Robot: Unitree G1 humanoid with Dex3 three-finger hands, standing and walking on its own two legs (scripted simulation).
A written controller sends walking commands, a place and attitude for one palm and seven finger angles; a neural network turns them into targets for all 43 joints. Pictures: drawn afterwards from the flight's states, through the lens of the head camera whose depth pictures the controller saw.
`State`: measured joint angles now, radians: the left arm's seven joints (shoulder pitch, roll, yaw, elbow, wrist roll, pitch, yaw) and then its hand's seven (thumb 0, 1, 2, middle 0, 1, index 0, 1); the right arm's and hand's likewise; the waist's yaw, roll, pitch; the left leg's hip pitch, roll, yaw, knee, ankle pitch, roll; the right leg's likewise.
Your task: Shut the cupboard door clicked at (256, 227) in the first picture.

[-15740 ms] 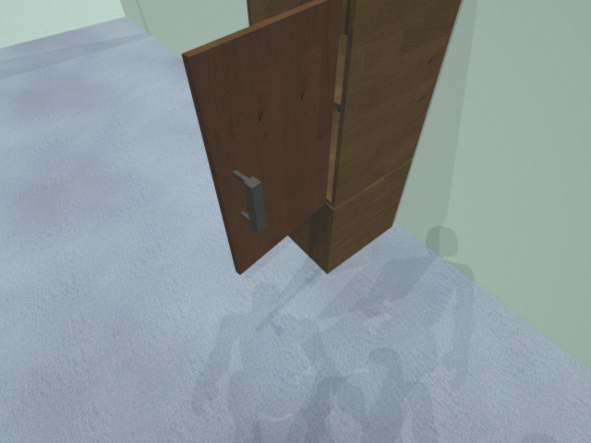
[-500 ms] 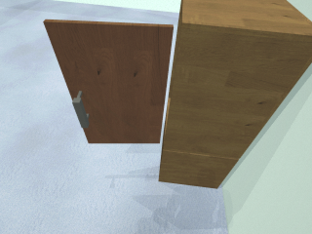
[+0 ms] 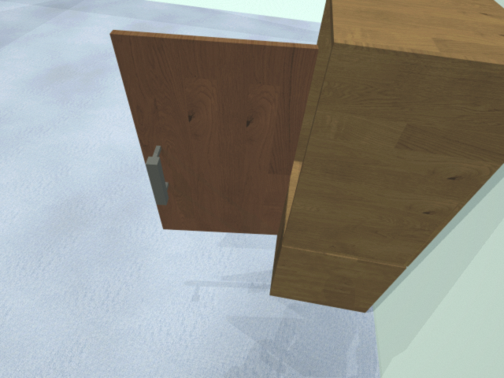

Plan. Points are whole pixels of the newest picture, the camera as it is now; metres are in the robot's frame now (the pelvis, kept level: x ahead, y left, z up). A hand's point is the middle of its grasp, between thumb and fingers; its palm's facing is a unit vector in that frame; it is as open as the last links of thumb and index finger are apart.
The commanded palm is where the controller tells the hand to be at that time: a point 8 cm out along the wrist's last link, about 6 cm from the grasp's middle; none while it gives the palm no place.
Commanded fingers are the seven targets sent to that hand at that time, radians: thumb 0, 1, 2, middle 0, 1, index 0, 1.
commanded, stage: shuffle to correct the standing spot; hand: left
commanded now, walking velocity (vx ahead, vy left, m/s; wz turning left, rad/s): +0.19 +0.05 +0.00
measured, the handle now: (160, 175) +0.55 +0.26 -0.07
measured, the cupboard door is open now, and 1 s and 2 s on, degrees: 98 98 98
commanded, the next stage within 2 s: come to a stop and stand still in 0.40 s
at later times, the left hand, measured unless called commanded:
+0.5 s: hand out of the picture +0.09 +0.17 -0.16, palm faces +0.11 -0.97 -0.20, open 7.3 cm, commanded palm none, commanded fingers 0.00 0.90 0.90 -0.20 -0.30 -0.20 -0.30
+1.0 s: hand out of the picture +0.13 +0.21 -0.17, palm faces +0.09 -0.96 -0.26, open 7.4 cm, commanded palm none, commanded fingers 0.00 0.90 0.90 -0.20 -0.30 -0.20 -0.30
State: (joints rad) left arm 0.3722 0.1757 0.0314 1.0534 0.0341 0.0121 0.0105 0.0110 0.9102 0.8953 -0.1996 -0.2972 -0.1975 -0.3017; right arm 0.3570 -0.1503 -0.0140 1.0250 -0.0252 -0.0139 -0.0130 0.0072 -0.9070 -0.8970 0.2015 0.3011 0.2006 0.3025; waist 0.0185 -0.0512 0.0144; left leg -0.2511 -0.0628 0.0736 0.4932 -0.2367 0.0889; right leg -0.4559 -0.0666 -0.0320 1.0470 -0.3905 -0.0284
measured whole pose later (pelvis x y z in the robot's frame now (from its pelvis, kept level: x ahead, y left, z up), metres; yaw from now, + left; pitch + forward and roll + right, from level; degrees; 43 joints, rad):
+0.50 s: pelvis +0.09 +0.00 +0.01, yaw +3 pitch +0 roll +1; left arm 0.33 0.15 0.04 1.02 0.02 -0.06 0.02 0.00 0.93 0.90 -0.20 -0.30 -0.20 -0.30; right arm 0.30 -0.17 -0.04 1.03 -0.02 0.02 0.02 0.01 -0.91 -0.90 0.20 0.30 0.20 0.30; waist 0.00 -0.01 0.03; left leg -0.52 0.08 0.06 0.86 -0.23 -0.01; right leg -0.13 -0.05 -0.15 0.35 -0.22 -0.02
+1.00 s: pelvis +0.11 +0.01 -0.01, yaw +3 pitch +0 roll +1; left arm 0.27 0.17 0.03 0.96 0.03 0.02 0.03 0.01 0.91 0.90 -0.20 -0.30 -0.20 -0.30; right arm 0.10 -0.15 -0.04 0.96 -0.01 0.06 -0.02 0.01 -0.91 -0.90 0.21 0.30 0.20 0.30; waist 0.03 0.03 0.08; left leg -0.43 0.04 0.04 0.73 -0.39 -0.01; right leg -0.28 -0.01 -0.08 0.62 -0.34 -0.06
